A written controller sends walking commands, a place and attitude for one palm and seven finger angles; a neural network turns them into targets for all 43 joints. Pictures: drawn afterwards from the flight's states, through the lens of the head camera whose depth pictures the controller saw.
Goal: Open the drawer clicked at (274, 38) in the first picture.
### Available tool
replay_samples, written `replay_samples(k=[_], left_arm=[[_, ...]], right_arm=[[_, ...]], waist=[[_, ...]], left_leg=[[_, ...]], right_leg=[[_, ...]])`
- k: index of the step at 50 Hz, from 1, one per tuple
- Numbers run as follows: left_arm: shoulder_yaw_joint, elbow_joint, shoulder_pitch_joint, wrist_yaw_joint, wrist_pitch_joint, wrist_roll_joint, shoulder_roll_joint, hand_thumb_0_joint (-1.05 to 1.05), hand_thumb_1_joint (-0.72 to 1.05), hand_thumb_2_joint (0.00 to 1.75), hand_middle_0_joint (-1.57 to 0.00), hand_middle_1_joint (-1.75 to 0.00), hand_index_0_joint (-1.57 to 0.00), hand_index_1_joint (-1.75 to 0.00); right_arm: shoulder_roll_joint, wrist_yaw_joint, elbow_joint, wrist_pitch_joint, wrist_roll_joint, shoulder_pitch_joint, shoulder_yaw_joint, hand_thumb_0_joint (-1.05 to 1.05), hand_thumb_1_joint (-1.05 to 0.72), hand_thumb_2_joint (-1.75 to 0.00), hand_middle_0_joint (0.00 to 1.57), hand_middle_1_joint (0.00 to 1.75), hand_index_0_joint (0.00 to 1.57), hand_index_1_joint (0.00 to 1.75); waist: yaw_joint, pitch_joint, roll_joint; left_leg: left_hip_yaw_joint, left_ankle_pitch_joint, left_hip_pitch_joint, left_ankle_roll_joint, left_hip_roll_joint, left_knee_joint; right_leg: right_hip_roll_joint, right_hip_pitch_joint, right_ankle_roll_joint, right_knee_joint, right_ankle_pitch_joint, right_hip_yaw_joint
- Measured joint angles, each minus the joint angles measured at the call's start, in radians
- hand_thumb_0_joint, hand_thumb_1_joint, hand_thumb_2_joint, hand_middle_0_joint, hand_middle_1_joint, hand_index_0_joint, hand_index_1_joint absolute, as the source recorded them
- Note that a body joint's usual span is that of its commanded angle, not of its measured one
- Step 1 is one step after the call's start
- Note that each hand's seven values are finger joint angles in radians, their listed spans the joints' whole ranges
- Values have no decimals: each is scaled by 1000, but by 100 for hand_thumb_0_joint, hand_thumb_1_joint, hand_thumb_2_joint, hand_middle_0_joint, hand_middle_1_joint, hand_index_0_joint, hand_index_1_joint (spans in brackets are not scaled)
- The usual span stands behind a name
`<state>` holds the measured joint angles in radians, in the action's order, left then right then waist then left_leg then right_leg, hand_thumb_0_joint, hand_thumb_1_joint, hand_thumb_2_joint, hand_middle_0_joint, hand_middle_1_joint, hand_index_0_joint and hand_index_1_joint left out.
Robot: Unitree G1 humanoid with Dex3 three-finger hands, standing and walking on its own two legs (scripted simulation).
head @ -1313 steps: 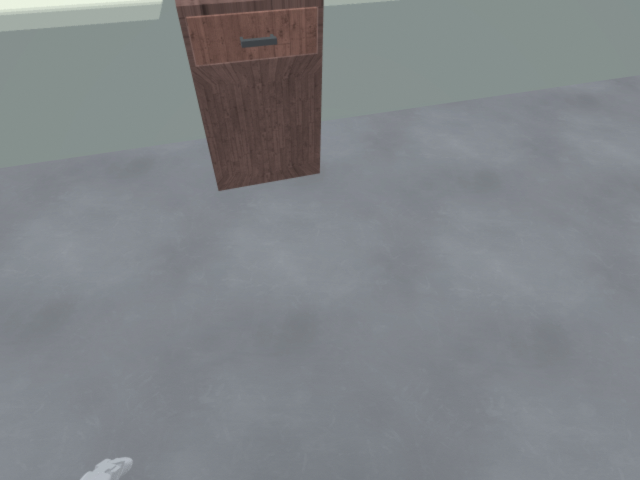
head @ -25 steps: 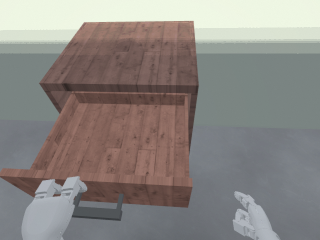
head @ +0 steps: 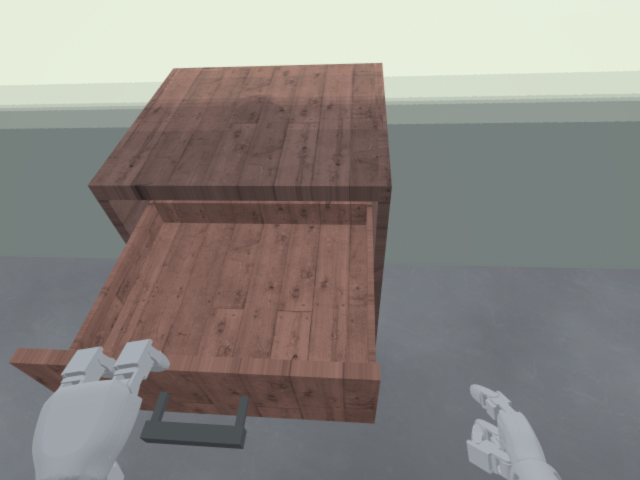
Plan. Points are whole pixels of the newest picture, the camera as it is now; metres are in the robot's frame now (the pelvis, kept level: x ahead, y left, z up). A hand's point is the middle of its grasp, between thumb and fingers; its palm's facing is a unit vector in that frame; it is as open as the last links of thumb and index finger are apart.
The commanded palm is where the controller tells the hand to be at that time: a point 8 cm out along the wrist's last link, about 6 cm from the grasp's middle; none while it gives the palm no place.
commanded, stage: lift the hand off the handle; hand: left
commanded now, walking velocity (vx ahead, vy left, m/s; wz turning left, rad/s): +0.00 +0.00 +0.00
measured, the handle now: (198, 418) +0.20 +0.20 -0.05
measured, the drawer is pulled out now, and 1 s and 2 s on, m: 0.30 0.30 0.30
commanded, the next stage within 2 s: draw the hand back to the body in 0.70 s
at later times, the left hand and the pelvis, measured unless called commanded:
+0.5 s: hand (108, 409) +0.16 +0.24 +0.08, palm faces +0.07 -0.11 -0.99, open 13.8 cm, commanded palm +0.13 +0.23 +0.14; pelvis +0.01 +0.01 +0.01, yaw +0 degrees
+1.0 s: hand (82, 400) +0.16 +0.26 +0.10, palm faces +0.09 -0.11 -0.99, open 13.8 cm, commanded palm +0.13 +0.25 +0.16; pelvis +0.01 +0.02 +0.02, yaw +0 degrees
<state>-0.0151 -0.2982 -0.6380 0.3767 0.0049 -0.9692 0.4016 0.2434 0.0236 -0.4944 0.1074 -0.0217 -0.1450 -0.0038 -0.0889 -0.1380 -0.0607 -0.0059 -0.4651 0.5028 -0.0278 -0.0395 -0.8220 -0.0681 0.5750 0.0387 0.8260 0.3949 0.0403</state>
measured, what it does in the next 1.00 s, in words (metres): stands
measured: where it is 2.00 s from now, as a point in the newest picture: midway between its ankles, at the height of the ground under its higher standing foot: outside the picture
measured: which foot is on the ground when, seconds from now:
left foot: down 0.00-1.00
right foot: down 0.00-1.00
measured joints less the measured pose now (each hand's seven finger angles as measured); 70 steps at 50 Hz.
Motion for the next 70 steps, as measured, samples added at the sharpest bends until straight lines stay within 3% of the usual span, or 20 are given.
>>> replay_samples(k=[36,47,60,70], left_arm=[[15,-170,-27,-133,42,60,41,0,-49,30,-32,-120,-32,-120],[40,-198,-68,-114,11,45,69,0,-49,30,-32,-120,-33,-120],[51,-227,-39,-175,62,87,88,0,-49,30,-32,-120,-32,-120],[103,-254,-40,-201,53,116,124,0,-49,30,-32,-120,-32,-120]], right_arm=[[3,9,24,5,26,-8,-21,1,-91,-90,20,30,20,29],[14,9,38,11,11,-14,-18,1,-91,-90,20,30,20,29],[4,7,41,25,37,-20,-34,1,-91,-90,20,30,20,29],[13,-5,41,30,39,-28,-34,1,-91,-90,20,30,20,29]], waist=[[-22,27,-20],[-39,32,-13],[-25,30,-22],[-31,48,-27]], left_leg=[[0,40,-138,-13,1,130],[-5,32,-131,-19,3,116],[-1,49,-169,-27,-5,154],[-10,65,-194,-28,-5,179]], right_leg=[[3,-146,-15,-145,-46,8],[2,-149,-19,-151,-46,3],[11,-188,-30,-188,-61,9],[14,-222,-32,-227,-81,1]])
